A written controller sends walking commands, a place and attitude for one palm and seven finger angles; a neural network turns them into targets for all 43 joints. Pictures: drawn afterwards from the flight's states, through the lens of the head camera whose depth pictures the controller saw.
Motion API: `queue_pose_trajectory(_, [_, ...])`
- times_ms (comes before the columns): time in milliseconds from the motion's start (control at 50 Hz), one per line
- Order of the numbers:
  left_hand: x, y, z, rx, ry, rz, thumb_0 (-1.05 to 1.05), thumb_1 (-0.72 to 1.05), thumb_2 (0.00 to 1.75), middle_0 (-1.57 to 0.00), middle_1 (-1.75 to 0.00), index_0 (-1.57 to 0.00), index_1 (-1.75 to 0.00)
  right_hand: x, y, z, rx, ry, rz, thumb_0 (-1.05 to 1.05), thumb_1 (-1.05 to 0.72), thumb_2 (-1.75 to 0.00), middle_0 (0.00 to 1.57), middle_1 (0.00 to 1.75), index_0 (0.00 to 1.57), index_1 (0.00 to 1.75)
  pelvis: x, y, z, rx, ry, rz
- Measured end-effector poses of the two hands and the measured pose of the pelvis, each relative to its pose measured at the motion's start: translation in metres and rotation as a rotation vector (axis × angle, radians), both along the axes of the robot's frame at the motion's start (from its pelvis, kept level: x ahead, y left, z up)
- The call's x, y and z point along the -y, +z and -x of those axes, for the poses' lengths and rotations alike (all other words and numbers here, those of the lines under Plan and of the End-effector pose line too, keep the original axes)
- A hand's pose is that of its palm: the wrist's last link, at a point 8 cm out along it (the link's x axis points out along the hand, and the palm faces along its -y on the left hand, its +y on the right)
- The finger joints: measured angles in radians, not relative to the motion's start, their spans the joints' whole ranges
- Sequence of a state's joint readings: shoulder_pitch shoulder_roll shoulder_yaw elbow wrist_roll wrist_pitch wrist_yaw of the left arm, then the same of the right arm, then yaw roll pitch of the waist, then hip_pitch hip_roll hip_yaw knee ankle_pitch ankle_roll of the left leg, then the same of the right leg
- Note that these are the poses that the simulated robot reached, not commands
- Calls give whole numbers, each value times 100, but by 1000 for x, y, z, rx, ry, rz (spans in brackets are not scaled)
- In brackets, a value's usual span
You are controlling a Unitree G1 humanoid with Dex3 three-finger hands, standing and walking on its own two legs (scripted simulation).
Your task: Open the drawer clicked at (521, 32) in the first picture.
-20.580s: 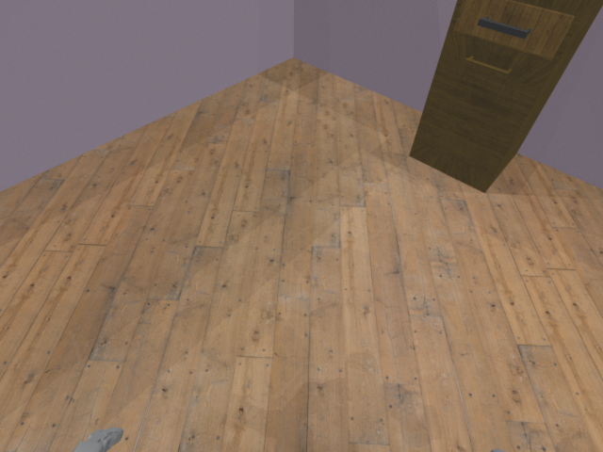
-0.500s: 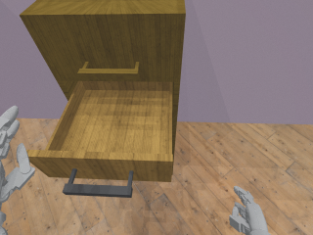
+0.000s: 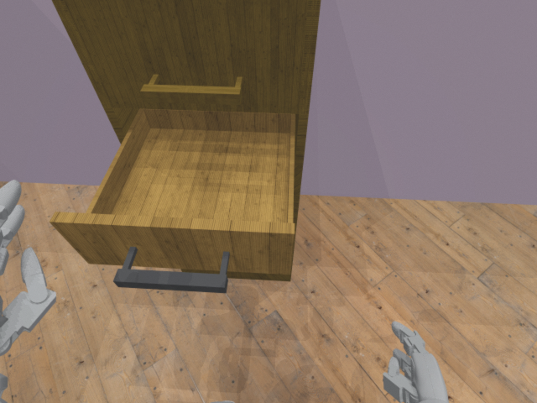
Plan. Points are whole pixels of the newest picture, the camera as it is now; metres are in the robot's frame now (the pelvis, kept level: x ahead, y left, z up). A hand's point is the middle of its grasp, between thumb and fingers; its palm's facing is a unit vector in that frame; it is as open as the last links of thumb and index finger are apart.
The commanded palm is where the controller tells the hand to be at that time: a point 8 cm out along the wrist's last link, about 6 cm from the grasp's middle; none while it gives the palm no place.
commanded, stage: step back with the hand held close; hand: left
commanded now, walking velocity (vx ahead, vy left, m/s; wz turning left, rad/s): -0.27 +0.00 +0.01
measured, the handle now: (175, 268) +0.32 +0.18 -0.02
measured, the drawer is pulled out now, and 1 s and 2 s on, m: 0.29 0.29 0.29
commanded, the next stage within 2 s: stop stepping back and stand still in 0.40 s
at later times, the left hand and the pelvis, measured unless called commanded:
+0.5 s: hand out of the picture +0.08 +0.20 +0.17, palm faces +0.30 -0.82 -0.49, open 7.5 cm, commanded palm +0.00 +0.26 +0.19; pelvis -0.13 -0.02 +0.00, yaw +0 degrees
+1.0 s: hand out of the picture -0.03 +0.21 +0.18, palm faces +0.39 -0.79 -0.46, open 7.5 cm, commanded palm -0.10 +0.25 +0.19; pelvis -0.22 -0.03 +0.00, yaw +1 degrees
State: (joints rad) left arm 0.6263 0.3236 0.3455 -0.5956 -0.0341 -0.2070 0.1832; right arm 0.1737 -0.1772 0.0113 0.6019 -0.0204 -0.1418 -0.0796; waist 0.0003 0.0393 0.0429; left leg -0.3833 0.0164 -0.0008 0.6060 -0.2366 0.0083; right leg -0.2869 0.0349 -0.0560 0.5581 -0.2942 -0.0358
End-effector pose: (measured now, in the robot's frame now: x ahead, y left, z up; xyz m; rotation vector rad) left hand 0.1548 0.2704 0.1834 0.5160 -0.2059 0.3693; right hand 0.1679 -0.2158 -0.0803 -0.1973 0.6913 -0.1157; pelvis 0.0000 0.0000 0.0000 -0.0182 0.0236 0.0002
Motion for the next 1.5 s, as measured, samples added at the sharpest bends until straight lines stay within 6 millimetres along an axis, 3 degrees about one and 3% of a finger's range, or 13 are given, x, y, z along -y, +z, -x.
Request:
queue_pose_trajectory(100, [12, 0, 15, -16, -58, 27, 2, 88, 90, -21, -30, -21, -30, 13, 6, 25, -35, -32, -14, 1, -91, -90, 20, 30, 20, 30, 5, 7, 19, 3, 1, -40])
queue_pose_trajectory(320, [-4, 0, 62, -41, -96, -80, 2, 88, 90, -21, -30, -21, -30, 27, 15, 74, -20, -58, 53, 1, -91, -90, 20, 30, 20, 30, 2, 2, 74, -9, 2, -51])
queue_pose_trajectory(440, [20, 9, 94, 0, -103, -89, 2, 89, 90, -21, -30, -21, -30, 24, 2, 99, 2, -17, -16, 1, -91, -90, 20, 30, 20, 30, 18, -3, 107, -5, -23, -20])
queue_pose_trajectory(540, [38, 7, 120, -15, -129, -47, 2, 88, 90, -21, -30, -21, -30, 32, -2, 135, -51, -24, -39, 1, -91, -90, 20, 30, 20, 30, 25, 3, 140, -5, -4, -44])
queue_pose_trajectory(720, [18, -7, 178, -58, -68, -44, 2, 88, 90, -21, -30, -21, -30, 52, 11, 203, -44, -77, 83, 1, -91, -90, 20, 30, 20, 30, 20, 0, 177, -18, 14, -31])
queue_pose_trajectory(820, [16, 3, 202, 10, -38, -38, 2, 88, 90, -21, -30, -21, -30, 51, 12, 232, -51, -75, 68, 1, -91, -90, 20, 30, 20, 30, 22, 4, 191, 31, 15, -53])
queue_pose_trajectory(940, [24, 18, 218, 71, -31, -86, 2, 88, 90, -21, -30, -21, -30, 48, -5, 243, -66, -46, 0, 1, -91, -90, 20, 30, 20, 30, 30, 0, 207, 56, 23, -20])
queue_pose_trajectory(1160, [25, -11, 235, -52, -64, 6, 2, 88, 90, -21, -30, -21, -30, 52, 13, 264, -65, -64, 62, 1, -91, -90, 20, 30, 20, 30, 25, 6, 230, 27, 12, -33])
queue_pose_trajectory(1300, [23, 16, 236, 18, -57, -78, 2, 88, 90, -21, -30, -21, -30, 44, 10, 261, -51, -47, 24, 1, -91, -90, 20, 30, 20, 30, 28, 7, 226, 39, 17, -29])
queue_pose_trajectory(1360, [23, 15, 232, 29, -34, -100, 2, 88, 90, -21, -30, -21, -30, 43, 0, 253, -57, -30, -8, 1, -91, -90, 20, 30, 20, 30, 33, 2, 225, 42, 6, -27])
queue_pose_trajectory(1380, [22, 6, 227, -3, -33, -103, 1, 88, 90, -21, -30, -21, -30, 43, -5, 251, -66, -16, -22, 1, -91, -90, 20, 30, 20, 30, 34, 1, 226, 35, 15, -20])
queue_pose_trajectory(1420, [15, -40, 213, -177, -12, -36, 1, 89, 90, -20, -30, -20, -30, 44, -19, 251, -119, 7, -52, 1, -91, -90, 20, 30, 20, 30, 33, -1, 227, 20, 40, -22])
queue_pose_trajectory(1500, [14, -171, 216, -635, 89, 233, 0, 90, 90, -20, -30, -20, -30, 46, -42, 266, -243, 17, -61, 1, -91, -90, 20, 30, 20, 30, 31, -7, 225, 20, 65, -26])
